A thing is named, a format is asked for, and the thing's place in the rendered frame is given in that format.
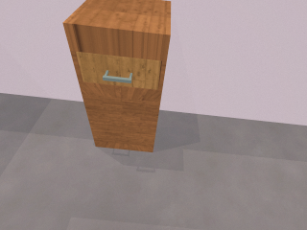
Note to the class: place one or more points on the handle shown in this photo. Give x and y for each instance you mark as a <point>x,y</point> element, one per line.
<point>117,79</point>

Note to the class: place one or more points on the drawer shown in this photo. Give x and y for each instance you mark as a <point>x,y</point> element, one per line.
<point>145,72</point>

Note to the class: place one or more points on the cabinet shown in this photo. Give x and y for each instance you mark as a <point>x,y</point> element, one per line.
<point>121,117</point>

